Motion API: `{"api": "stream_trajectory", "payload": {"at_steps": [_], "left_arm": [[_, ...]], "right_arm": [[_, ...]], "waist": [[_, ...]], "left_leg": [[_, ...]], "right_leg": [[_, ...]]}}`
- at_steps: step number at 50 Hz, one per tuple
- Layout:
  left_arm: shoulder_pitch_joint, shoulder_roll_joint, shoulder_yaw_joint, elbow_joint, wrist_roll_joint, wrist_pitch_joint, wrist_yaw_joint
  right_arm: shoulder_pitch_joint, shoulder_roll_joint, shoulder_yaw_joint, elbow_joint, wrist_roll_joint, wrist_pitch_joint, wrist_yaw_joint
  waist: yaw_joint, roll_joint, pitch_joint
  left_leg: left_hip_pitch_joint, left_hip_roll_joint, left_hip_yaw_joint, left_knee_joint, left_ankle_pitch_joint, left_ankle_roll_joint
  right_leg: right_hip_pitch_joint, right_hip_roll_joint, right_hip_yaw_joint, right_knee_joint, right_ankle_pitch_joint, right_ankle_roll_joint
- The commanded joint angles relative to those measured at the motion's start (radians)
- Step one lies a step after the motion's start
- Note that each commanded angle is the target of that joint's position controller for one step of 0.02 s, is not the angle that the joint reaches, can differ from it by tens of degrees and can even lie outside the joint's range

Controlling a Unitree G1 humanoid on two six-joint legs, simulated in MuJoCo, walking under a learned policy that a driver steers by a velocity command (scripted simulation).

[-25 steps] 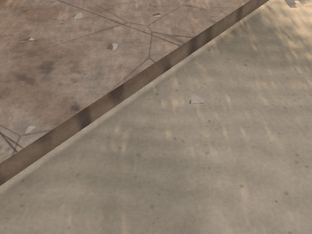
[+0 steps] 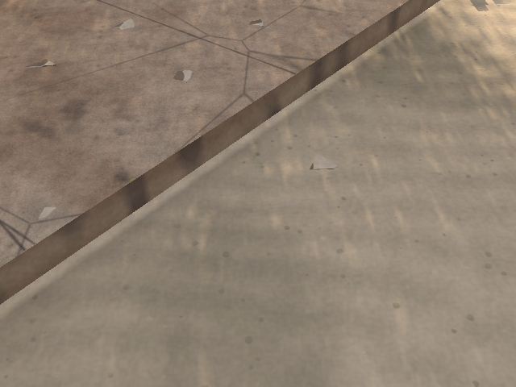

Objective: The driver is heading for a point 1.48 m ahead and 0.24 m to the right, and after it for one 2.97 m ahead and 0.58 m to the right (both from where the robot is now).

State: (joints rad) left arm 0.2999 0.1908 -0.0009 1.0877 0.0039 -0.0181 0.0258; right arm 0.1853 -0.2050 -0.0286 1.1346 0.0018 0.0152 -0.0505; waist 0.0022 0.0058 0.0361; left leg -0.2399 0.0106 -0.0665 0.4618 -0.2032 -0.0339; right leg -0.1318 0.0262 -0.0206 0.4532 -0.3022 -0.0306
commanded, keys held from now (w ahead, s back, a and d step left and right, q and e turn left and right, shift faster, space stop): no key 0.62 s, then w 0.38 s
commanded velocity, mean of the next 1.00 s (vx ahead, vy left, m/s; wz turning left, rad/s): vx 0.10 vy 0.00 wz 0.00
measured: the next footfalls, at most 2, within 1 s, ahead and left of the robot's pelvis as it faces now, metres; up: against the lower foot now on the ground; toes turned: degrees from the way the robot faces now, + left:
left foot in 0.92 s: +0.13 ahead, +0.15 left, +0.00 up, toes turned +3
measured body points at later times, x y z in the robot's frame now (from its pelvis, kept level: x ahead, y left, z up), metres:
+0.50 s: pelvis +0.00 +0.00 +0.00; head +0.02 +0.00 +0.45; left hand -0.02 +0.23 -0.15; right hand +0.02 -0.25 -0.16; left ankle +0.03 +0.14 -0.74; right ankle -0.04 -0.10 -0.74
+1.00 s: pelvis +0.09 +0.06 -0.01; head +0.10 +0.07 +0.44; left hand +0.07 +0.32 -0.16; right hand +0.13 -0.21 -0.14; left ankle +0.09 +0.15 -0.74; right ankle -0.02 -0.09 -0.68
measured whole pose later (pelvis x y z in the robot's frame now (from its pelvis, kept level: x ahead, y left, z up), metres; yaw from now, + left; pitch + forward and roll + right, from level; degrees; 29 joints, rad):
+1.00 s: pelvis +0.09 +0.06 -0.01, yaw +0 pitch +1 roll +0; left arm 0.41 0.25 0.04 1.03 -0.04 -0.07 0.02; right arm 0.26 -0.23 -0.06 1.07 0.02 -0.12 0.01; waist -0.01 -0.04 -0.01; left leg -0.27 -0.01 0.07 0.57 -0.31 0.05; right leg -0.28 -0.01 0.05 0.98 -0.45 -0.06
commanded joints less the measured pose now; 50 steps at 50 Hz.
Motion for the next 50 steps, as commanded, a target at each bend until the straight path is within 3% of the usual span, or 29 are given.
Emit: {"api": "stream_trajectory", "payload": {"at_steps": [1, 31, 32, 33, 34, 35, 36, 37, 38, 39, 41, 43, 45, 46, 47, 48, 49, 50], "left_arm": [[0.072, 0.094, 0.015, -0.014, 0.000, -0.005, 0.002], [0.137, 0.071, 0.016, -0.015, -0.003, -0.006, 0.004], [0.155, 0.064, 0.015, -0.006, -0.003, -0.005, 0.005], [0.163, 0.082, 0.023, -0.004, -0.009, -0.002, 0.009], [0.161, 0.123, 0.036, -0.012, -0.018, 0.000, 0.013], [0.181, 0.157, 0.047, -0.018, -0.025, -0.001, 0.016], [0.185, 0.195, 0.062, -0.026, -0.028, -0.008, 0.018], [0.180, 0.206, 0.070, -0.034, -0.023, -0.019, 0.019], [0.179, 0.190, 0.070, -0.039, -0.015, -0.031, 0.018], [0.172, 0.173, 0.068, -0.047, -0.016, -0.041, 0.014], [0.148, 0.164, 0.070, -0.065, -0.033, -0.046, 0.009], [0.128, 0.187, 0.074, -0.074, -0.038, -0.040, 0.003], [0.118, 0.189, 0.072, -0.084, -0.038, -0.034, -0.001], [0.089, 0.177, 0.065, -0.096, -0.035, -0.041, -0.003], [0.045, 0.107, 0.043, -0.127, -0.021, -0.051, -0.011], [0.063, 0.032, 0.030, -0.163, -0.033, -0.073, -0.009], [0.051, 0.088, 0.042, -0.168, -0.056, -0.090, -0.012], [0.020, 0.117, 0.047, -0.178, -0.064, -0.101, -0.021]], "right_arm": [[0.027, -0.098, -0.012, -0.019, 0.000, -0.006, -0.003], [0.081, -0.081, -0.005, -0.011, 0.003, -0.006, -0.008], [0.098, -0.067, -0.001, -0.003, 0.002, -0.005, -0.008], [0.097, -0.065, -0.002, -0.003, 0.005, -0.005, -0.009], [0.085, -0.068, -0.005, -0.011, 0.009, -0.008, -0.009], [0.048, -0.071, -0.006, -0.032, 0.009, -0.018, -0.005], [0.007, -0.065, -0.003, -0.060, 0.010, -0.035, 0.002], [-0.026, -0.064, -0.003, -0.082, 0.016, -0.054, 0.012], [-0.046, -0.071, -0.006, -0.096, 0.022, -0.070, 0.021], [-0.044, -0.075, -0.010, -0.104, 0.028, -0.084, 0.030], [-0.049, -0.080, -0.014, -0.116, 0.035, -0.110, 0.044], [-0.008, -0.064, -0.017, -0.101, 0.036, -0.120, 0.054], [0.161, -0.074, -0.037, -0.031, 0.036, -0.112, 0.055], [0.264, -0.097, -0.052, -0.007, 0.036, -0.107, 0.051], [0.398, -0.187, -0.075, 0.005, 0.027, -0.108, 0.040], [0.478, -0.256, -0.078, 0.008, 0.009, -0.122, 0.055], [0.369, -0.193, -0.054, -0.008, 0.003, -0.139, 0.060], [0.264, -0.141, -0.038, -0.046, 0.010, -0.148, 0.066]], "waist": [[0.000, -0.008, 0.014], [0.000, -0.008, 0.026], [0.000, -0.016, 0.003], [0.007, -0.036, 0.018], [0.016, -0.082, 0.047], [0.036, -0.132, 0.089], [0.050, -0.179, 0.136], [0.054, -0.179, 0.178], [0.054, -0.159, 0.199], [0.044, -0.132, 0.196], [0.033, -0.098, 0.154], [0.003, -0.107, 0.105], [-0.066, -0.088, 0.049], [-0.122, -0.055, 0.015], [-0.172, 0.170, -0.036], [-0.152, 0.341, -0.097], [-0.096, 0.180, -0.020], [-0.064, 0.109, 0.048]], "left_leg": [[0.065, 0.010, -0.001, -0.042, 0.142, 0.037], [0.054, 0.011, 0.003, -0.037, 0.147, 0.033], [0.064, -0.004, 0.022, -0.030, 0.065, 0.032], [0.035, -0.034, 0.056, 0.011, -0.063, 0.034], [-0.029, -0.069, 0.098, 0.086, -0.208, 0.038], [-0.133, -0.073, 0.118, 0.179, -0.263, 0.044], [-0.211, -0.034, 0.110, 0.287, -0.242, 0.056], [-0.293, 0.013, 0.080, 0.378, -0.242, 0.069], [-0.389, 0.047, 0.051, 0.454, -0.284, 0.080], [-0.451, 0.076, 0.034, 0.464, -0.295, 0.091], [-0.397, 0.085, 0.052, 0.312, -0.257, 0.102], [-0.166, 0.027, 0.136, 0.155, -0.161, 0.089], [0.140, -0.058, 0.203, 0.071, -0.016, 0.067], [0.266, -0.039, 0.155, 0.037, -0.027, 0.081], [0.380, 0.190, -0.179, -0.116, -0.160, 0.155], [0.471, 0.384, -0.660, -0.303, -0.301, 0.298], [0.389, 0.411, -0.669, -0.307, -0.391, 0.307], [0.314, 0.370, -0.525, -0.304, -0.357, 0.270]], "right_leg": [[-0.104, -0.052, 0.050, -0.111, 0.131, -0.007], [-0.102, -0.051, 0.050, -0.108, 0.155, -0.011], [-0.093, -0.047, 0.048, -0.123, 0.051, -0.015], [-0.100, -0.050, 0.068, -0.146, -0.128, -0.033], [-0.112, -0.087, 0.131, -0.183, -0.326, -0.071], [-0.108, -0.172, 0.249, -0.248, -0.489, -0.123], [-0.117, -0.285, 0.387, -0.312, -0.557, -0.184], [-0.113, -0.358, 0.474, -0.350, -0.527, -0.229], [-0.059, -0.390, 0.505, -0.356, -0.449, -0.247], [0.005, -0.390, 0.487, -0.342, -0.370, -0.240], [0.054, -0.330, 0.361, -0.312, -0.222, -0.184], [-0.045, -0.253, 0.230, -0.262, -0.150, -0.152], [-0.206, -0.192, 0.163, -0.150, -0.094, -0.134], [-0.272, -0.157, 0.117, -0.012, 0.027, -0.107], [-0.401, -0.059, -0.008, 0.378, 0.013, -0.036], [-0.605, 0.052, 0.039, 0.665, -0.246, -0.019], [-0.686, -0.027, 0.141, 0.826, -0.204, -0.046], [-0.717, -0.078, 0.146, 0.844, -0.088, -0.074]]}}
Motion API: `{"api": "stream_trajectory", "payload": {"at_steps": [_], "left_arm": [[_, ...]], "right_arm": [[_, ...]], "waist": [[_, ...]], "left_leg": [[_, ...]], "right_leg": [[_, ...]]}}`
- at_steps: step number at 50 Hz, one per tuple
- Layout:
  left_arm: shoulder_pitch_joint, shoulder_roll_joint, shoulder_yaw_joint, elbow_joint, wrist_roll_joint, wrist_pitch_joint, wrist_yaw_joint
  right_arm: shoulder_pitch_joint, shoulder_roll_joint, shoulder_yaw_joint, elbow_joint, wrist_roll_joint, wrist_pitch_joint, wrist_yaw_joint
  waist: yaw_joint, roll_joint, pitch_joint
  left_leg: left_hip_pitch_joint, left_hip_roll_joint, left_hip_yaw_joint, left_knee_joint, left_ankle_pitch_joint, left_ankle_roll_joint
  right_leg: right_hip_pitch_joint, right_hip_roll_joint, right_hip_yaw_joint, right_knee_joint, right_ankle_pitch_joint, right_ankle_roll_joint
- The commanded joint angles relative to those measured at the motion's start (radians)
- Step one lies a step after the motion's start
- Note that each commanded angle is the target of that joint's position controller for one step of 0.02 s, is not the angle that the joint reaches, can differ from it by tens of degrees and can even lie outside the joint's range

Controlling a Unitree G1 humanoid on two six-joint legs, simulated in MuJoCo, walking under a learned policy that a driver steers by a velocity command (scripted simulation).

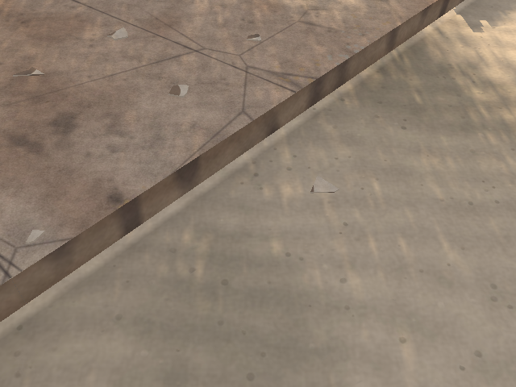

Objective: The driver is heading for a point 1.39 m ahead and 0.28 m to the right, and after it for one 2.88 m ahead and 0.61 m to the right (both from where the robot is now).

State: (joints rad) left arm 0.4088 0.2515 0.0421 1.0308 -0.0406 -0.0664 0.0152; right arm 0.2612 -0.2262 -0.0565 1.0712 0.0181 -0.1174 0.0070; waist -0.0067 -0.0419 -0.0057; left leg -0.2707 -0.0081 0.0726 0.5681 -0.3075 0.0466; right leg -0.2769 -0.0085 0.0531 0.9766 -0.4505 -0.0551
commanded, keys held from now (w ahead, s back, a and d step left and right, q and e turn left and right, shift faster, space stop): w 0.16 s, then w+e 0.62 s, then w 0.22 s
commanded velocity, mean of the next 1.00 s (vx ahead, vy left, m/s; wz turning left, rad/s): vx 0.47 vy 0.00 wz -0.32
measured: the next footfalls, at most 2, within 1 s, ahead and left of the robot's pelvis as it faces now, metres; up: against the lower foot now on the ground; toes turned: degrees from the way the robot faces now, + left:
right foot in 0.44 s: +0.41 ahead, -0.12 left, +0.00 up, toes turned -8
left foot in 0.92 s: +0.71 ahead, +0.02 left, +0.00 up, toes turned -22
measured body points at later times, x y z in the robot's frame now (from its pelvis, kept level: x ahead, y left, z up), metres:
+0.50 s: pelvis +0.27 -0.04 -0.02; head +0.31 -0.04 +0.43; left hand +0.48 +0.19 -0.13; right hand +0.21 -0.29 -0.16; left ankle +0.05 +0.10 -0.64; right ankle +0.37 -0.11 -0.73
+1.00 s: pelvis +0.57 -0.04 +0.00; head +0.59 -0.04 +0.45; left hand +0.70 +0.21 -0.13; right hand +0.65 -0.34 -0.09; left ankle +0.67 +0.03 -0.73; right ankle +0.40 -0.12 -0.66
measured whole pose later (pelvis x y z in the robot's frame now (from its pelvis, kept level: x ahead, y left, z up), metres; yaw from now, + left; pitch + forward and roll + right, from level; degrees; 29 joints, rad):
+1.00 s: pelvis +0.57 -0.04 +0.00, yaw -21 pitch +2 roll +1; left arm 0.35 0.28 0.05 0.84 -0.03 -0.07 0.00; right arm 0.12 -0.26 -0.05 0.76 0.00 -0.14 0.02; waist 0.04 -0.03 0.00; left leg -0.40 -0.04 0.00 0.51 -0.16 0.04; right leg -0.30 0.08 0.15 1.04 -0.46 -0.05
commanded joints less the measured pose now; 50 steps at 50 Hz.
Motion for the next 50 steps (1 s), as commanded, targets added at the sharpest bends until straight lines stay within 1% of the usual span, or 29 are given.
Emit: {"api": "stream_trajectory", "payload": {"at_steps": [1, 3, 5, 8, 10, 13, 16, 17, 19, 20, 21, 22, 23, 24, 25, 26, 27, 28, 30, 33, 36, 40, 43, 45, 46, 47, 48, 49, 50], "left_arm": [[-0.092, 0.065, 0.010, -0.113, -0.009, -0.055, -0.012], [-0.101, 0.091, 0.029, -0.108, 0.010, -0.047, -0.015], [-0.115, 0.059, 0.028, -0.107, 0.014, -0.032, -0.023], [-0.250, 0.033, 0.021, -0.165, 0.020, -0.022, -0.023], [-0.340, 0.016, 0.010, -0.199, 0.016, -0.024, -0.028], [-0.443, 0.007, -0.002, -0.234, 0.010, -0.025, -0.045], [-0.506, 0.011, -0.006, -0.270, 0.005, -0.028, -0.068], [-0.509, 0.019, -0.003, -0.279, 0.005, -0.031, -0.076], [-0.454, 0.057, 0.015, -0.279, 0.009, -0.034, -0.085], [-0.354, 0.094, 0.034, -0.257, 0.008, -0.031, -0.087], [-0.196, 0.142, 0.062, -0.215, 0.007, -0.027, -0.085], [-0.046, 0.213, 0.090, -0.188, 0.013, -0.016, -0.071], [0.009, 0.289, 0.102, -0.183, 0.022, -0.016, -0.068], [0.021, 0.208, 0.083, -0.173, 0.029, -0.014, -0.057], [-0.046, 0.170, 0.072, -0.183, 0.030, -0.022, -0.052], [-0.140, 0.140, 0.061, -0.210, 0.028, -0.031, -0.054], [-0.206, 0.113, 0.052, -0.230, 0.033, -0.036, -0.059], [-0.240, 0.100, 0.045, -0.244, 0.043, -0.039, -0.058], [-0.244, 0.109, 0.045, -0.249, 0.030, -0.035, -0.051], [-0.186, 0.158, 0.058, -0.247, 0.028, -0.033, -0.025], [-0.126, 0.173, 0.064, -0.244, 0.018, -0.022, -0.011], [-0.061, 0.164, 0.063, -0.230, 0.011, -0.009, -0.007], [-0.041, 0.153, 0.058, -0.225, 0.021, -0.002, 0.000], [-0.051, 0.133, 0.050, -0.233, 0.030, 0.003, -0.001], [-0.063, 0.092, 0.032, -0.249, 0.039, -0.001, -0.007], [0.055, 0.038, 0.014, -0.260, 0.018, -0.016, -0.011], [0.084, 0.074, 0.013, -0.255, 0.003, -0.026, -0.011], [-0.005, 0.160, 0.032, -0.260, -0.007, -0.028, -0.012], [-0.086, 0.161, 0.031, -0.277, 0.003, -0.027, -0.012]], "right_arm": [[0.109, -0.101, 0.002, -0.010, -0.007, -0.016, 0.017], [0.087, -0.064, 0.017, -0.022, -0.016, -0.005, 0.020], [0.156, -0.070, 0.020, -0.004, -0.020, 0.003, 0.009], [0.195, -0.107, 0.017, -0.006, -0.024, 0.011, -0.010], [0.186, -0.117, 0.016, -0.020, -0.027, 0.017, -0.022], [0.230, -0.128, 0.012, -0.017, -0.023, 0.016, -0.031], [0.252, -0.124, 0.007, -0.010, -0.017, 0.022, -0.031], [0.240, -0.131, 0.004, -0.017, -0.018, 0.026, -0.032], [0.207, -0.163, -0.006, -0.039, -0.024, 0.036, -0.039], [0.191, -0.177, -0.010, -0.052, -0.032, 0.047, -0.043], [0.161, -0.188, -0.012, -0.072, -0.033, 0.057, -0.045], [0.155, -0.181, -0.004, -0.105, -0.039, 0.052, -0.045], [0.281, -0.018, 0.046, -0.137, -0.047, 0.019, -0.014], [0.185, -0.090, 0.030, -0.145, -0.008, -0.033, 0.001], [0.080, -0.151, 0.014, -0.198, 0.026, -0.058, 0.005], [0.025, -0.165, 0.012, -0.218, 0.022, -0.070, -0.004], [0.006, -0.168, 0.000, -0.218, 0.005, -0.065, -0.015], [0.031, -0.168, -0.008, -0.224, -0.005, -0.049, -0.019], [0.049, -0.138, -0.010, -0.243, -0.020, -0.021, -0.024], [-0.066, -0.121, -0.007, -0.298, -0.039, -0.001, -0.033], [-0.206, -0.098, 0.004, -0.342, -0.033, -0.003, -0.031], [-0.293, -0.123, 0.001, -0.384, -0.010, -0.014, -0.015], [-0.280, -0.159, -0.010, -0.392, -0.012, -0.032, 0.004], [-0.157, -0.186, -0.026, -0.363, -0.021, -0.042, 0.002], [-0.017, -0.231, -0.040, -0.346, -0.035, -0.047, -0.003], [0.130, -0.330, -0.070, -0.311, -0.048, -0.036, -0.005], [0.177, -0.282, -0.065, -0.281, -0.024, -0.026, 0.007], [0.125, -0.196, -0.041, -0.298, -0.011, -0.023, 0.008], [0.065, -0.167, -0.029, -0.312, -0.014, -0.015, 0.008]], "waist": [[-0.024, 0.114, 0.107], [0.000, 0.119, 0.108], [-0.004, 0.124, 0.099], [-0.021, 0.092, 0.121], [-0.037, 0.098, 0.134], [-0.064, 0.100, 0.151], [-0.060, 0.097, 0.162], [-0.046, 0.103, 0.149], [0.007, 0.144, 0.067], [0.061, 0.171, -0.004], [0.143, 0.173, -0.092], [0.200, 0.092, -0.184], [0.090, -0.182, -0.342], [0.141, -0.113, -0.380], [0.128, -0.098, -0.211], [0.083, 0.030, -0.128], [0.036, 0.097, -0.066], [-0.006, 0.084, -0.054], [-0.039, 0.050, -0.020], [-0.015, 0.016, 0.026], [0.042, -0.010, 0.035], [0.081, -0.042, 0.008], [0.066, -0.066, -0.004], [-0.001, -0.080, -0.053], [-0.068, -0.032, -0.168], [-0.058, 0.221, -0.308], [-0.063, 0.347, -0.305], [-0.075, 0.212, -0.158], [-0.064, 0.122, -0.075]], "left_leg": [[0.289, 0.334, -0.527, -0.422, -0.137, 0.156], [0.231, 0.240, -0.319, -0.432, 0.105, 0.105], [0.231, 0.207, -0.229, -0.430, 0.304, 0.108], [0.235, 0.213, -0.186, -0.449, 0.431, 0.133], [0.217, 0.193, -0.123, -0.470, 0.418, 0.119], [0.233, 0.203, -0.059, -0.500, 0.400, 0.109], [0.336, 0.242, -0.006, -0.462, 0.491, 0.100], [0.370, 0.252, 0.014, -0.426, 0.595, 0.092], [0.435, 0.265, 0.044, -0.283, 0.971, 0.071], [0.451, 0.260, 0.060, -0.138, 1.125, 0.058], [0.385, 0.233, 0.083, 0.080, 1.156, 0.033], [0.129, 0.195, 0.083, 0.375, 0.900, 0.003], [-0.320, -0.030, 0.003, 0.796, -0.044, -0.061], [-0.439, -0.045, -0.194, 0.927, -0.208, -0.029], [-0.525, 0.015, -0.203, 0.911, -0.141, -0.001], [-0.483, 0.064, -0.196, 0.826, -0.058, 0.008], [-0.422, 0.091, -0.181, 0.749, -0.027, 0.000], [-0.341, 0.117, -0.187, 0.703, -0.014, -0.008], [-0.293, 0.136, -0.169, 0.594, -0.015, -0.039], [-0.295, 0.120, -0.125, 0.380, 0.127, -0.091], [-0.247, 0.066, -0.115, 0.101, 0.346, -0.099], [-0.205, 0.030, -0.132, -0.045, 0.404, -0.097], [-0.184, 0.034, -0.137, -0.094, 0.311, -0.056], [-0.016, 0.022, -0.105, -0.149, 0.254, -0.002], [0.199, 0.135, -0.208, -0.121, 0.245, 0.063], [0.565, 0.338, -0.587, -0.156, 0.107, 0.223], [0.620, 0.427, -0.865, -0.273, -0.090, 0.271], [0.516, 0.394, -0.769, -0.285, -0.178, 0.223], [0.396, 0.349, -0.625, -0.294, -0.106, 0.186]], "right_leg": [[-0.540, -0.086, 0.049, 0.284, 0.159, -0.054], [-0.458, -0.127, 0.014, 0.180, 0.260, -0.042], [-0.447, -0.129, -0.028, 0.143, 0.300, -0.015], [-0.514, -0.130, -0.047, 0.002, 0.372, 0.027], [-0.489, -0.111, -0.066, -0.157, 0.456, 0.033], [-0.434, -0.078, -0.101, -0.304, 0.537, 0.016], [-0.433, -0.056, -0.098, -0.380, 0.512, -0.028], [-0.411, -0.039, -0.107, -0.396, 0.486, -0.047], [-0.294, 0.021, -0.153, -0.378, 0.404, -0.086], [-0.182, 0.060, -0.171, -0.366, 0.362, -0.106], [0.031, 0.096, -0.177, -0.405, 0.380, -0.133], [0.337, -0.018, 0.026, -0.416, 0.342, -0.185], [0.713, -0.305, 0.629, -0.513, 0.111, -0.399], [0.735, -0.320, 0.804, -0.679, 0.081, -0.382], [0.615, -0.289, 0.648, -0.697, 0.155, -0.321], [0.437, -0.247, 0.516, -0.714, 0.281, -0.288], [0.277, -0.208, 0.419, -0.730, 0.398, -0.269], [0.173, -0.178, 0.355, -0.752, 0.456, -0.263], [0.054, -0.149, 0.292, -0.786, 0.486, -0.263], [-0.057, -0.106, 0.215, -0.811, 0.491, -0.252], [-0.070, -0.054, 0.178, -0.784, 0.402, -0.194], [0.031, -0.092, 0.249, -0.714, 0.326, -0.165], [0.151, -0.148, 0.317, -0.622, 0.348, -0.148], [0.167, -0.106, 0.305, -0.499, 0.492, -0.116], [0.091, -0.055, 0.247, -0.277, 0.479, -0.084], [-0.237, 0.085, 0.108, 0.068, 0.251, -0.006], [-0.442, 0.089, 0.116, 0.242, -0.122, 0.007], [-0.524, 0.037, 0.154, 0.316, -0.063, -0.002], [-0.518, -0.007, 0.113, 0.311, 0.019, -0.002]]}}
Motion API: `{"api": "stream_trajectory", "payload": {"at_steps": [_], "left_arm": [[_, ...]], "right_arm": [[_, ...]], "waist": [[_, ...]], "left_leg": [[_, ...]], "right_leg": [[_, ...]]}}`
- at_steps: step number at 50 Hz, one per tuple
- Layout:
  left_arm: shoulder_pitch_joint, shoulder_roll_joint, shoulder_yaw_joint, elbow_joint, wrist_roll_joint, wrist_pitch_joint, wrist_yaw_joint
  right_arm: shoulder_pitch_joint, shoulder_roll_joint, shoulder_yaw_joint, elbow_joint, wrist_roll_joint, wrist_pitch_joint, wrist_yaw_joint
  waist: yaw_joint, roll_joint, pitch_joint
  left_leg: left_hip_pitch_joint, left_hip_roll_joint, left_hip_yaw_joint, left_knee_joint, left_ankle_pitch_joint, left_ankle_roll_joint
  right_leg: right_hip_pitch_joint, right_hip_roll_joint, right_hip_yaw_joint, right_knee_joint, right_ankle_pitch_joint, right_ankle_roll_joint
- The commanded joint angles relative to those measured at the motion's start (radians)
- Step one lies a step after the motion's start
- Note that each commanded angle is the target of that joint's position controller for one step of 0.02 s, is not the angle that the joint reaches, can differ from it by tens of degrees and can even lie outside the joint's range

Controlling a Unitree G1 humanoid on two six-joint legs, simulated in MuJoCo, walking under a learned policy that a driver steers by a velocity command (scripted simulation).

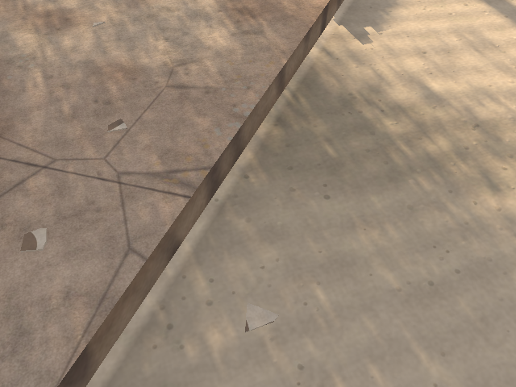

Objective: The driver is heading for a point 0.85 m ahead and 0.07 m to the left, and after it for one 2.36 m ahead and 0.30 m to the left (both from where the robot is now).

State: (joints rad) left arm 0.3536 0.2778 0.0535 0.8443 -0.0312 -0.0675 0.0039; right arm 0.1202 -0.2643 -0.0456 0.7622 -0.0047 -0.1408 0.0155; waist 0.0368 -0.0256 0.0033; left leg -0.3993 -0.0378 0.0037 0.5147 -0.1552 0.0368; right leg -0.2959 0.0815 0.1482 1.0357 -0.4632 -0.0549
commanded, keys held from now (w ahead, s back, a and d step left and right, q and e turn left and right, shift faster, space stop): w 0.50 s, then w+q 0.50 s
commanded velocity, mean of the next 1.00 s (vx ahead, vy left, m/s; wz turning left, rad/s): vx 0.50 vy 0.00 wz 0.12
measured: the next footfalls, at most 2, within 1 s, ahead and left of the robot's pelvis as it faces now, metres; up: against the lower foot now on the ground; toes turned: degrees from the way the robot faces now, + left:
right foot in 0.42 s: +0.39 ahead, -0.15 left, +0.00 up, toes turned -3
left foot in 0.98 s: +0.67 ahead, +0.11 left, +0.00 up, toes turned +14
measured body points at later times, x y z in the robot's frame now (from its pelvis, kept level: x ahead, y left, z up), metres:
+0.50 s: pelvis +0.27 -0.05 +0.00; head +0.30 -0.06 +0.45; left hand +0.50 +0.19 -0.08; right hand +0.25 -0.32 -0.14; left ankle +0.11 +0.10 -0.66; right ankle +0.35 -0.14 -0.73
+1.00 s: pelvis +0.54 +0.00 -0.02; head +0.57 +0.01 +0.43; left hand +0.51 +0.29 -0.15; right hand +0.78 -0.21 -0.10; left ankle +0.63 +0.10 -0.73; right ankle +0.36 -0.15 -0.71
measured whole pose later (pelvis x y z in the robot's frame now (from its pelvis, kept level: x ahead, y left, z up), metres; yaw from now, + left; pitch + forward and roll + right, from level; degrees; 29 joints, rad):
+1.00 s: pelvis +0.54 +0.00 -0.02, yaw +11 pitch +3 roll -1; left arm 0.32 0.29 0.07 0.88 0.00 -0.04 0.02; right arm 0.09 -0.27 -0.05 0.68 0.02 -0.05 0.05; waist 0.05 0.02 0.03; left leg -0.53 -0.01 0.06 0.61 -0.13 0.11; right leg 0.02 -0.06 -0.22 0.58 -0.47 0.02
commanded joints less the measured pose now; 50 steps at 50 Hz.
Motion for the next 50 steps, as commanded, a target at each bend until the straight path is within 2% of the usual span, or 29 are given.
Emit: {"api": "stream_trajectory", "payload": {"at_steps": [1, 2, 3, 5, 8, 11, 14, 17, 19, 20, 21, 22, 23, 24, 25, 26, 27, 28, 30, 31, 35, 38, 42, 44, 46, 47, 48, 49, 50], "left_arm": [[-0.078, 0.121, 0.019, -0.104, 0.012, -0.026, -0.002], [-0.088, 0.110, 0.023, -0.108, 0.023, -0.023, -0.003], [-0.078, 0.091, 0.020, -0.108, 0.023, -0.019, -0.005], [-0.075, 0.058, 0.012, -0.111, 0.024, -0.013, -0.007], [-0.166, 0.036, 0.001, -0.149, 0.031, -0.016, -0.007], [-0.263, 0.019, -0.008, -0.174, 0.025, -0.023, -0.015], [-0.354, 0.024, -0.009, -0.205, 0.015, -0.027, -0.028], [-0.408, 0.043, -0.004, -0.237, 0.010, -0.036, -0.045], [-0.368, 0.071, 0.007, -0.235, 0.012, -0.041, -0.050], [-0.283, 0.096, 0.021, -0.212, 0.017, -0.042, -0.047], [-0.128, 0.146, 0.046, -0.166, 0.022, -0.041, -0.039], [0.069, 0.229, 0.068, -0.133, 0.035, -0.034, -0.025], [0.090, 0.278, 0.074, -0.117, 0.033, -0.027, -0.033], [0.082, 0.179, 0.051, -0.123, 0.021, -0.025, -0.032], [0.014, 0.149, 0.038, -0.131, 0.017, -0.025, -0.030], [-0.059, 0.130, 0.030, -0.141, 0.024, -0.025, -0.030], [-0.109, 0.102, 0.024, -0.146, 0.033, -0.027, -0.034], [-0.133, 0.088, 0.021, -0.143, 0.042, -0.033, -0.035], [-0.143, 0.086, 0.026, -0.123, 0.039, -0.050, -0.037], [-0.140, 0.097, 0.030, -0.111, 0.042, -0.056, -0.035], [-0.113, 0.115, 0.036, -0.074, 0.048, -0.056, -0.016], [-0.104, 0.131, 0.037, -0.060, 0.044, -0.050, -0.007], [-0.035, 0.158, 0.045, -0.021, 0.030, -0.025, 0.000], [-0.020, 0.171, 0.051, -0.008, 0.021, -0.007, 0.005], [-0.045, 0.197, 0.058, -0.015, 0.018, 0.007, 0.014], [-0.056, 0.212, 0.063, -0.021, 0.018, 0.015, 0.021], [-0.068, 0.214, 0.063, -0.026, 0.019, 0.024, 0.026], [-0.073, 0.197, 0.055, -0.039, 0.021, 0.023, 0.032], [0.013, 0.081, 0.016, -0.085, 0.053, 0.001, 0.020]], "right_arm": [[0.158, -0.112, -0.032, -0.007, 0.004, 0.014, 0.002], [0.133, -0.095, -0.024, -0.009, -0.002, 0.014, 0.004], [0.127, -0.095, -0.022, -0.006, -0.005, 0.014, 0.006], [0.150, -0.112, -0.026, 0.010, 0.002, 0.011, 0.007], [0.188, -0.146, -0.036, 0.032, 0.010, 0.017, -0.002], [0.231, -0.157, -0.036, 0.053, 0.019, 0.029, -0.010], [0.292, -0.166, -0.035, 0.081, 0.025, 0.040, -0.011], [0.314, -0.176, -0.037, 0.100, 0.027, 0.057, -0.015], [0.300, -0.195, -0.042, 0.102, 0.026, 0.068, -0.020], [0.281, -0.200, -0.042, 0.098, 0.027, 0.073, -0.022], [0.277, -0.182, -0.033, 0.090, 0.021, 0.075, -0.024], [0.274, -0.135, -0.012, 0.055, -0.005, 0.069, -0.027], [0.408, -0.016, 0.022, 0.052, 0.007, 0.046, -0.018], [0.339, -0.132, -0.004, 0.061, 0.028, 0.029, -0.012], [0.241, -0.169, -0.016, 0.029, 0.044, 0.021, -0.008], [0.203, -0.156, -0.015, 0.026, 0.038, 0.023, -0.012], [0.188, -0.147, -0.019, 0.028, 0.024, 0.032, -0.014], [0.214, -0.131, -0.021, 0.034, 0.024, 0.047, -0.013], [0.237, -0.093, -0.017, 0.044, 0.030, 0.074, -0.015], [0.222, -0.088, -0.018, 0.036, 0.030, 0.082, -0.017], [0.133, -0.084, -0.023, 0.003, 0.024, 0.083, -0.014], [0.039, -0.064, -0.014, -0.027, 0.020, 0.076, 0.001], [-0.084, -0.051, -0.003, -0.094, 0.022, 0.073, 0.025], [-0.116, -0.058, -0.006, -0.128, 0.024, 0.073, 0.039], [-0.087, -0.083, -0.019, -0.147, 0.025, 0.076, 0.047], [-0.031, -0.105, -0.032, -0.143, 0.024, 0.079, 0.047], [0.094, -0.142, -0.054, -0.118, 0.028, 0.081, 0.043], [0.254, -0.208, -0.089, -0.080, 0.029, 0.085, 0.027], [0.333, -0.328, -0.118, -0.069, 0.024, 0.092, 0.006]], "waist": [[-0.085, 0.072, -0.020], [-0.060, 0.083, 0.002], [-0.046, 0.106, 0.002], [-0.040, 0.120, -0.008], [-0.058, 0.096, 0.001], [-0.090, 0.105, 0.014], [-0.122, 0.108, 0.038], [-0.116, 0.116, 0.057], [-0.075, 0.128, 0.030], [-0.019, 0.125, -0.023], [0.049, 0.104, -0.123], [0.114, -0.030, -0.283], [0.036, -0.293, -0.393], [0.076, -0.169, -0.323], [0.063, -0.118, -0.184], [0.029, -0.036, -0.116], [0.000, -0.020, -0.065], [-0.034, -0.052, -0.055], [-0.057, -0.059, -0.032], [-0.061, -0.051, -0.013], [-0.042, -0.021, 0.021], [-0.005, -0.013, 0.044], [0.048, 0.006, 0.083], [0.051, -0.004, 0.085], [0.014, -0.037, 0.044], [-0.023, -0.059, -0.001], [-0.094, -0.057, -0.069], [-0.175, -0.017, -0.157], [-0.132, 0.218, -0.267]], "left_leg": [[0.413, 0.332, -0.460, -0.272, -0.147, 0.187], [0.345, 0.297, -0.390, -0.297, -0.058, 0.175], [0.299, 0.271, -0.342, -0.319, 0.000, 0.171], [0.272, 0.253, -0.267, -0.347, 0.118, 0.187], [0.283, 0.246, -0.189, -0.372, 0.228, 0.193], [0.281, 0.213, -0.112, -0.373, 0.230, 0.162], [0.315, 0.235, -0.110, -0.358, 0.198, 0.156], [0.403, 0.283, -0.131, -0.316, 0.232, 0.140], [0.439, 0.294, -0.126, -0.246, 0.374, 0.120], [0.429, 0.267, -0.093, -0.143, 0.528, 0.101], [0.352, 0.218, -0.051, 0.040, 0.577, 0.073], [0.129, 0.152, 0.000, 0.372, 0.275, 0.033], [-0.247, -0.008, -0.028, 0.675, -0.403, -0.012], [-0.360, 0.047, -0.124, 0.776, -0.422, -0.003], [-0.405, 0.091, -0.099, 0.774, -0.325, 0.006], [-0.360, 0.134, -0.079, 0.730, -0.236, 0.000], [-0.320, 0.159, -0.076, 0.682, -0.184, -0.008], [-0.257, 0.183, -0.087, 0.658, -0.149, -0.013], [-0.216, 0.186, -0.092, 0.629, -0.111, -0.027], [-0.234, 0.184, -0.102, 0.609, -0.077, -0.034], [-0.313, 0.166, -0.131, 0.438, 0.130, -0.047], [-0.279, 0.151, -0.070, 0.266, 0.260, -0.037], [-0.335, 0.140, -0.021, 0.143, 0.224, -0.011], [-0.347, 0.125, 0.013, 0.115, 0.136, 0.010], [-0.257, 0.076, 0.067, 0.104, 0.032, 0.045], [-0.168, 0.037, 0.098, 0.108, -0.014, 0.066], [-0.006, -0.006, 0.113, 0.070, -0.004, 0.095], [0.267, -0.009, 0.054, 0.020, 0.051, 0.138], [0.664, 0.253, -0.387, 0.019, 0.044, 0.284]], "right_leg": [[-0.481, -0.130, -0.013, 0.185, 0.094, 0.001], [-0.440, -0.166, -0.026, 0.125, 0.138, 0.003], [-0.396, -0.179, -0.043, 0.089, 0.160, 0.009], [-0.376, -0.187, -0.074, 0.028, 0.197, 0.026], [-0.399, -0.193, -0.096, -0.153, 0.322, 0.048], [-0.341, -0.168, -0.125, -0.346, 0.475, 0.050], [-0.310, -0.142, -0.142, -0.444, 0.521, 0.046], [-0.319, -0.130, -0.138, -0.504, 0.447, 0.014], [-0.229, -0.106, -0.154, -0.539, 0.386, -0.014], [-0.094, -0.079, -0.180, -0.571, 0.392, -0.037], [0.138, -0.088, -0.171, -0.566, 0.422, -0.071], [0.450, -0.299, 0.066, -0.529, 0.475, -0.145], [0.724, -0.486, 0.510, -0.640, 0.279, -0.292], [0.667, -0.459, 0.534, -0.701, 0.156, -0.257], [0.534, -0.425, 0.386, -0.722, 0.205, -0.219], [0.393, -0.389, 0.273, -0.749, 0.309, -0.197], [0.284, -0.355, 0.193, -0.786, 0.379, -0.188], [0.211, -0.336, 0.135, -0.821, 0.409, -0.180], [0.131, -0.320, 0.045, -0.879, 0.446, -0.185], [0.114, -0.320, 0.006, -0.898, 0.469, -0.185], [0.155, -0.305, -0.124, -0.920, 0.546, -0.158], [0.174, -0.288, -0.211, -0.932, 0.553, -0.128], [0.323, -0.334, -0.255, -0.894, 0.591, -0.116], [0.397, -0.358, -0.271, -0.842, 0.675, -0.102], [0.429, -0.364, -0.303, -0.734, 0.964, -0.076], [0.432, -0.359, -0.319, -0.636, 1.137, -0.063], [0.400, -0.336, -0.341, -0.467, 1.210, -0.040], [0.247, -0.293, -0.356, -0.230, 1.087, -0.002], [-0.171, -0.170, -0.345, 0.147, 0.401, 0.057]]}}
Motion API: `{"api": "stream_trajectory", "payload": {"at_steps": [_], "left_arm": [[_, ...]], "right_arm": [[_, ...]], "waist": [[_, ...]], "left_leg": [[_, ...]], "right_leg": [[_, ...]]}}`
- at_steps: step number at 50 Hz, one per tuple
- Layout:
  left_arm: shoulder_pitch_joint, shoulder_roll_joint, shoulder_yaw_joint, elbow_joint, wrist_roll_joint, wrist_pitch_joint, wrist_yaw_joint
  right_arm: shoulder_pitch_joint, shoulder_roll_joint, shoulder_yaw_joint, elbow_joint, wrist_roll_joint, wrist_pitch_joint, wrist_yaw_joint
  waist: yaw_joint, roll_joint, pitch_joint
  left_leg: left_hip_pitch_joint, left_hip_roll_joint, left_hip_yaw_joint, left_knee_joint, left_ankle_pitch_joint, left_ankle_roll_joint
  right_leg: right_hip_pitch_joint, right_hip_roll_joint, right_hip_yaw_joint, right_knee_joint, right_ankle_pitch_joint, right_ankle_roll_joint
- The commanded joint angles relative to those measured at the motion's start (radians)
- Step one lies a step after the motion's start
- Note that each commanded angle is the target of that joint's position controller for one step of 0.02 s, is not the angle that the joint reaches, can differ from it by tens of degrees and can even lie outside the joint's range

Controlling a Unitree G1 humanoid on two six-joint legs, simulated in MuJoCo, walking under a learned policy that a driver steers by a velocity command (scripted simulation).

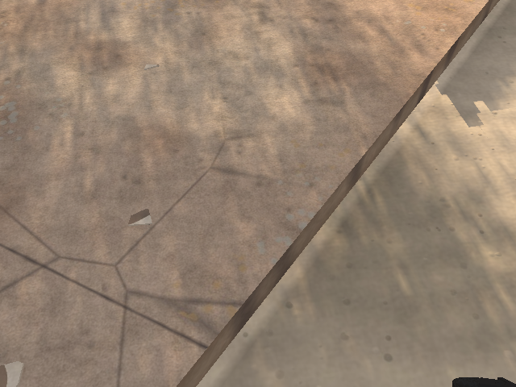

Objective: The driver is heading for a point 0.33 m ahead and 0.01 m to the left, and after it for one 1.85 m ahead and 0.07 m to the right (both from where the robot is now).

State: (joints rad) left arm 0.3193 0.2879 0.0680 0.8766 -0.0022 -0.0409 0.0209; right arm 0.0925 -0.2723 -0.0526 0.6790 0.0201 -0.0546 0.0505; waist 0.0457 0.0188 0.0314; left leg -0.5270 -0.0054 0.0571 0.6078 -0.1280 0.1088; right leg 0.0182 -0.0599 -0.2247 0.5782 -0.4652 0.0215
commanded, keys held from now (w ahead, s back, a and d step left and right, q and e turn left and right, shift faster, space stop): w+q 0.16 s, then q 0.02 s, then no key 0.18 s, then e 0.64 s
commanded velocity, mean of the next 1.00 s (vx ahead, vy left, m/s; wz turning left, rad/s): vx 0.20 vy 0.00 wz -0.02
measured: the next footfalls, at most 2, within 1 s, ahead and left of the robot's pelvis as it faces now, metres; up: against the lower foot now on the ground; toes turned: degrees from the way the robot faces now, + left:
right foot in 0.44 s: +0.41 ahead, -0.08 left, +0.00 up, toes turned +13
left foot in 0.80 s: +0.32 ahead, +0.12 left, +0.00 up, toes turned -3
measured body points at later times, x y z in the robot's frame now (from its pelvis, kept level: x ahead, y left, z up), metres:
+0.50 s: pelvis +0.24 -0.01 +0.01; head +0.27 -0.01 +0.46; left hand +0.38 +0.26 -0.08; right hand +0.39 -0.27 -0.10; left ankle +0.12 +0.08 -0.69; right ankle +0.37 -0.09 -0.72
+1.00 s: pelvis +0.27 +0.01 +0.03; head +0.30 +0.03 +0.47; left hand +0.43 +0.29 -0.09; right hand +0.37 -0.28 -0.06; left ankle +0.28 +0.12 -0.71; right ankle +0.25 -0.14 -0.62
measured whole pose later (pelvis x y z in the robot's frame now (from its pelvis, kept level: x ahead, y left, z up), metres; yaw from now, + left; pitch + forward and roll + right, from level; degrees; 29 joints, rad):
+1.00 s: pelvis +0.27 +0.01 +0.03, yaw -5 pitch +1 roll -1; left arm 0.21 0.35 0.11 0.69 -0.02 0.06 0.02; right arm 0.22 -0.25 -0.06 0.71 -0.02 0.00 -0.05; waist -0.01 -0.04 0.03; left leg -0.25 0.04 0.03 0.48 -0.25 0.01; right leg -0.57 0.07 0.10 1.19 -0.39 0.10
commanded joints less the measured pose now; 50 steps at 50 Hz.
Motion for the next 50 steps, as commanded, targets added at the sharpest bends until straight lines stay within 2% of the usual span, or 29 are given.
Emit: {"api": "stream_trajectory", "payload": {"at_steps": [1, 2, 3, 4, 5, 7, 10, 14, 17, 20, 21, 22, 23, 24, 25, 26, 28, 30, 32, 35, 39, 40, 41, 42, 43, 44, 45, 46, 50], "left_arm": [[0.026, 0.055, -0.015, -0.138, 0.014, -0.070, -0.015], [-0.089, 0.135, 0.007, -0.162, -0.028, -0.098, -0.031], [-0.132, 0.130, 0.002, -0.180, -0.037, -0.111, -0.034], [-0.137, 0.120, 0.003, -0.173, -0.015, -0.110, -0.027], [-0.129, 0.132, 0.013, -0.168, 0.006, -0.098, -0.021], [-0.096, 0.114, 0.017, -0.174, 0.019, -0.072, -0.020], [-0.129, 0.084, 0.010, -0.190, 0.026, -0.051, -0.010], [-0.246, 0.042, -0.007, -0.211, 0.019, -0.055, -0.018], [-0.289, 0.061, -0.002, -0.226, 0.011, -0.059, -0.032], [-0.223, 0.093, 0.013, -0.210, 0.021, -0.074, -0.045], [-0.174, 0.095, 0.017, -0.191, 0.025, -0.080, -0.046], [-0.144, 0.133, 0.024, -0.186, 0.035, -0.087, -0.042], [-0.122, 0.164, 0.022, -0.198, 0.054, -0.087, -0.040], [-0.075, 0.094, 0.007, -0.174, 0.043, -0.071, -0.042], [-0.068, 0.064, -0.003, -0.170, 0.009, -0.056, -0.049], [-0.111, 0.093, 0.006, -0.179, -0.004, -0.041, -0.051], [-0.183, 0.159, 0.025, -0.209, -0.005, -0.009, -0.043], [-0.230, 0.157, 0.032, -0.228, 0.008, 0.018, -0.031], [-0.224, 0.141, 0.035, -0.234, 0.010, 0.033, -0.019], [-0.204, 0.146, 0.046, -0.244, -0.003, 0.047, -0.006], [-0.208, 0.148, 0.053, -0.260, -0.020, 0.072, 0.004], [-0.187, 0.135, 0.050, -0.259, -0.024, 0.074, 0.006], [-0.189, 0.100, 0.041, -0.278, -0.023, 0.073, 0.004], [-0.209, 0.094, 0.044, -0.306, -0.030, 0.061, -0.001], [-0.151, 0.161, 0.066, -0.284, -0.010, 0.054, -0.006], [-0.086, 0.180, 0.078, -0.248, -0.014, 0.062, -0.009], [-0.048, 0.165, 0.077, -0.222, -0.013, 0.076, -0.004], [-0.044, 0.147, 0.073, -0.218, -0.010, 0.086, 0.000], [-0.155, 0.089, 0.046, -0.287, -0.022, 0.092, -0.008]], "right_arm": [[0.360, -0.301, -0.096, -0.012, -0.001, -0.004, -0.024], [0.349, -0.229, -0.075, -0.009, -0.008, -0.011, -0.020], [0.293, -0.197, -0.066, -0.013, -0.005, -0.015, -0.021], [0.221, -0.172, -0.057, -0.029, -0.004, -0.015, -0.022], [0.168, -0.139, -0.046, -0.046, -0.012, -0.015, -0.025], [0.138, -0.143, -0.046, -0.062, -0.019, -0.016, -0.032], [0.153, -0.179, -0.054, -0.049, -0.021, -0.013, -0.052], [0.204, -0.163, -0.049, -0.019, -0.014, 0.005, -0.075], [0.231, -0.154, -0.044, 0.005, -0.014, 0.010, -0.080], [0.195, -0.123, -0.033, 0.017, -0.019, 0.006, -0.081], [0.175, -0.110, -0.028, 0.019, -0.020, 0.005, -0.080], [0.202, -0.093, -0.023, 0.015, -0.035, -0.002, -0.079], [0.315, -0.064, -0.011, 0.020, -0.047, -0.013, -0.077], [0.386, -0.072, -0.004, 0.048, -0.041, -0.009, -0.075], [0.334, -0.136, -0.019, 0.043, -0.033, 0.008, -0.072], [0.258, -0.152, -0.029, 0.027, -0.022, 0.030, -0.078], [0.175, -0.161, -0.043, 0.011, -0.020, 0.069, -0.093], [0.172, -0.111, -0.035, 0.009, -0.019, 0.081, -0.105], [0.185, -0.079, -0.030, 0.022, -0.024, 0.074, -0.110], [0.183, -0.074, -0.029, 0.026, -0.024, 0.064, -0.101], [0.212, -0.089, -0.041, 0.032, -0.022, 0.044, -0.079], [0.229, -0.117, -0.051, 0.033, -0.028, 0.041, -0.079], [0.257, -0.195, -0.071, 0.027, -0.053, 0.041, -0.085], [0.214, -0.248, -0.086, 0.018, -0.091, 0.043, -0.084], [0.121, -0.197, -0.069, -0.024, -0.098, 0.032, -0.086], [0.043, -0.142, -0.053, -0.049, -0.076, 0.027, -0.092], [0.006, -0.117, -0.046, -0.059, -0.052, 0.025, -0.093], [0.012, -0.104, -0.041, -0.057, -0.039, 0.026, -0.095], [0.128, -0.127, -0.047, -0.041, -0.043, 0.053, -0.108]], "waist": [[-0.130, 0.196, -0.435], [-0.175, 0.098, -0.344], [-0.146, 0.049, -0.221], [-0.097, -0.028, -0.139], [-0.061, -0.032, -0.101], [-0.022, 0.000, -0.088], [-0.017, 0.018, -0.051], [-0.077, 0.069, -0.088], [-0.098, 0.095, -0.100], [-0.056, 0.106, -0.111], [-0.026, 0.090, -0.120], [-0.031, 0.024, -0.166], [-0.078, -0.122, -0.275], [-0.059, -0.272, -0.376], [-0.041, -0.210, -0.350], [-0.038, -0.146, -0.271], [-0.038, -0.090, -0.146], [-0.058, -0.149, -0.097], [-0.057, -0.177, -0.120], [-0.041, -0.185, -0.162], [-0.069, -0.174, -0.136], [-0.077, -0.148, -0.128], [-0.078, -0.003, -0.109], [-0.067, 0.271, -0.065], [-0.030, 0.201, -0.074], [0.010, 0.133, -0.077], [0.021, 0.096, -0.070], [0.004, 0.087, -0.059], [-0.074, 0.132, -0.040]], "left_leg": [[0.951, 0.363, -0.903, -0.259, -0.111, 0.346], [0.901, 0.327, -0.777, -0.297, -0.140, 0.278], [0.755, 0.286, -0.632, -0.301, -0.087, 0.235], [0.597, 0.244, -0.526, -0.310, 0.022, 0.201], [0.480, 0.216, -0.456, -0.330, 0.135, 0.186], [0.365, 0.187, -0.408, -0.367, 0.249, 0.194], [0.283, 0.152, -0.293, -0.358, 0.496, 0.177], [0.273, 0.074, -0.184, -0.286, 0.537, 0.081], [0.347, 0.120, -0.248, -0.248, 0.445, 0.067], [0.432, 0.167, -0.298, -0.149, 0.430, 0.045], [0.431, 0.137, -0.276, -0.085, 0.433, 0.023], [0.393, 0.069, -0.238, 0.022, 0.367, -0.019], [0.222, -0.010, -0.202, 0.213, 0.062, -0.077], [0.104, -0.047, -0.163, 0.410, -0.464, -0.147], [0.058, -0.028, -0.176, 0.470, -0.559, -0.172], [-0.001, -0.012, -0.174, 0.525, -0.525, -0.187], [-0.033, -0.004, -0.153, 0.523, -0.456, -0.190], [0.055, -0.011, -0.122, 0.368, -0.396, -0.185], [0.132, -0.035, -0.101, 0.265, -0.347, -0.183], [0.201, -0.045, -0.112, 0.149, -0.255, -0.176], [0.322, -0.044, -0.106, -0.115, -0.121, -0.128], [0.400, 0.003, -0.128, -0.185, -0.105, -0.102], [0.465, 0.187, -0.302, -0.261, -0.174, -0.024], [0.352, 0.385, -0.552, -0.360, -0.057, 0.113], [0.288, 0.423, -0.544, -0.339, 0.064, 0.154], [0.273, 0.363, -0.427, -0.309, 0.124, 0.114], [0.292, 0.299, -0.332, -0.287, 0.127, 0.070], [0.319, 0.283, -0.287, -0.270, 0.159, 0.060], [0.448, 0.256, -0.184, -0.248, 0.256, 0.089]], "right_leg": [[-0.725, 0.123, 0.251, 0.817, -0.136, -0.002], [-0.831, 0.054, 0.337, 0.842, -0.065, -0.026], [-0.838, 0.011, 0.320, 0.769, 0.028, -0.042], [-0.785, -0.027, 0.310, 0.676, 0.086, -0.037], [-0.709, -0.052, 0.309, 0.612, 0.123, -0.027], [-0.630, -0.057, 0.301, 0.557, 0.156, 0.002], [-0.619, -0.029, 0.267, 0.409, 0.251, 0.052], [-0.499, 0.045, 0.231, 0.103, 0.538, 0.049], [-0.476, 0.059, 0.259, -0.003, 0.577, 0.025], [-0.443, 0.044, 0.276, -0.090, 0.521, -0.034], [-0.366, 0.051, 0.257, -0.163, 0.601, -0.058], [-0.231, -0.005, 0.310, -0.152, 0.938, -0.090], [0.033, -0.155, 0.480, -0.067, 1.304, -0.215], [0.152, -0.289, 0.662, -0.089, 1.360, -0.357], [0.109, -0.268, 0.724, -0.135, 1.114, -0.357], [0.042, -0.240, 0.727, -0.167, 0.831, -0.326], [-0.152, -0.194, 0.697, -0.252, 0.483, -0.278], [-0.295, -0.102, 0.611, -0.307, 0.319, -0.222], [-0.332, -0.060, 0.572, -0.310, 0.300, -0.212], [-0.330, -0.071, 0.612, -0.314, 0.256, -0.217], [-0.377, -0.046, 0.662, -0.296, 0.131, -0.175], [-0.439, -0.011, 0.642, -0.260, 0.060, -0.136], [-0.583, 0.062, 0.548, -0.096, -0.025, -0.077], [-0.658, 0.209, 0.358, 0.217, -0.103, -0.029], [-0.628, 0.147, 0.395, 0.467, -0.109, 0.001], [-0.608, 0.143, 0.389, 0.577, -0.060, 0.016], [-0.620, 0.138, 0.370, 0.642, -0.003, 0.038], [-0.652, 0.133, 0.363, 0.703, 0.033, 0.059], [-0.715, 0.096, 0.299, 0.580, 0.089, 0.114]]}}
Keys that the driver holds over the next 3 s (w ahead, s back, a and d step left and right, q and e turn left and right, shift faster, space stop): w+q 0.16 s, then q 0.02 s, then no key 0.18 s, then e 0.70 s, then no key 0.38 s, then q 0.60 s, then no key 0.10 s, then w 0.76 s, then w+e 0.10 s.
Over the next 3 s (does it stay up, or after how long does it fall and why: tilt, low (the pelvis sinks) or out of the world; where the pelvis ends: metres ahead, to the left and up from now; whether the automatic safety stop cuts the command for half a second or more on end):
stays up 0.49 0.06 0.02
